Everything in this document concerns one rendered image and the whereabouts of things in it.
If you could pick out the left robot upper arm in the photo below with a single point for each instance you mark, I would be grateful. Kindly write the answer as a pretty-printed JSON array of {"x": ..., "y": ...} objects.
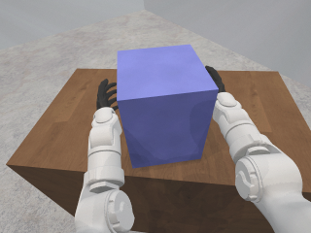
[{"x": 106, "y": 212}]

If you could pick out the right robot forearm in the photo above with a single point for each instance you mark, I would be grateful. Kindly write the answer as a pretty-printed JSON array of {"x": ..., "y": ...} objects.
[{"x": 240, "y": 133}]

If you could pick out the right robot hand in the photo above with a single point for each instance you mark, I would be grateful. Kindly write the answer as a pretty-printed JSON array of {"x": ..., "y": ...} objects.
[{"x": 216, "y": 78}]

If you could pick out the carton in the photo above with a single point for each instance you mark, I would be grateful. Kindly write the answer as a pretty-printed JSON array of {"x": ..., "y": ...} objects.
[{"x": 166, "y": 99}]

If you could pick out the left robot forearm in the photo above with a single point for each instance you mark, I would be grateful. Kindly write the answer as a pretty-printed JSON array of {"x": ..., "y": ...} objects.
[{"x": 104, "y": 170}]

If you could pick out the right robot upper arm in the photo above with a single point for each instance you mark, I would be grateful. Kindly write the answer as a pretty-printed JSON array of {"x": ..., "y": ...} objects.
[{"x": 272, "y": 182}]

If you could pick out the left robot hand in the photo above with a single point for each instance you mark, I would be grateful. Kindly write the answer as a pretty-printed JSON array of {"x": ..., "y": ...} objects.
[{"x": 103, "y": 97}]

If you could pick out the pedestal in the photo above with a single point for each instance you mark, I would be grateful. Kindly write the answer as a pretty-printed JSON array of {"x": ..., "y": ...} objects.
[{"x": 193, "y": 196}]

